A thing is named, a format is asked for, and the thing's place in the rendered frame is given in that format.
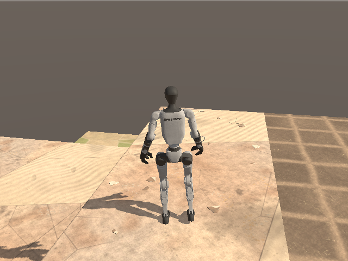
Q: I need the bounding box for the left robot hand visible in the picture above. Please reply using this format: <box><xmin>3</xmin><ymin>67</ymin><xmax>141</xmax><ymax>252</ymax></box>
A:
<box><xmin>140</xmin><ymin>151</ymin><xmax>153</xmax><ymax>164</ymax></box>

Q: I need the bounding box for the left robot upper arm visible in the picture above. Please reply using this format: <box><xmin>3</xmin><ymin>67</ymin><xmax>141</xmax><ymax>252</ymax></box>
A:
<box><xmin>147</xmin><ymin>110</ymin><xmax>161</xmax><ymax>141</ymax></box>

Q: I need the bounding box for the left robot shin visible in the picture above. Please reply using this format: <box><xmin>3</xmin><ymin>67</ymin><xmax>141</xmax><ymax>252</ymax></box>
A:
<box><xmin>159</xmin><ymin>181</ymin><xmax>168</xmax><ymax>217</ymax></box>

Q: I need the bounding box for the right robot upper arm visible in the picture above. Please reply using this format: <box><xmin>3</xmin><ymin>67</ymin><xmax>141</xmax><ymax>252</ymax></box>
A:
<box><xmin>184</xmin><ymin>109</ymin><xmax>199</xmax><ymax>139</ymax></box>

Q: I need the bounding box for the right robot hand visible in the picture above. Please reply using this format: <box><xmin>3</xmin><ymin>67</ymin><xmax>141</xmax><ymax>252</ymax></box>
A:
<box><xmin>191</xmin><ymin>146</ymin><xmax>203</xmax><ymax>156</ymax></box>

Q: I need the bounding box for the robot right forearm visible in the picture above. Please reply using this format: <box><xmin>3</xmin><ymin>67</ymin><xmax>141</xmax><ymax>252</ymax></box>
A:
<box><xmin>193</xmin><ymin>130</ymin><xmax>202</xmax><ymax>148</ymax></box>

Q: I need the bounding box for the robot left foot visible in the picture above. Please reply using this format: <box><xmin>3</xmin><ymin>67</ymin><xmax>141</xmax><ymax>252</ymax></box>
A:
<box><xmin>162</xmin><ymin>211</ymin><xmax>170</xmax><ymax>225</ymax></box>

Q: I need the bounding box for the robot left forearm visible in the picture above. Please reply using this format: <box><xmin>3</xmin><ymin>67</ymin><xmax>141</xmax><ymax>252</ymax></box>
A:
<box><xmin>141</xmin><ymin>133</ymin><xmax>152</xmax><ymax>154</ymax></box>

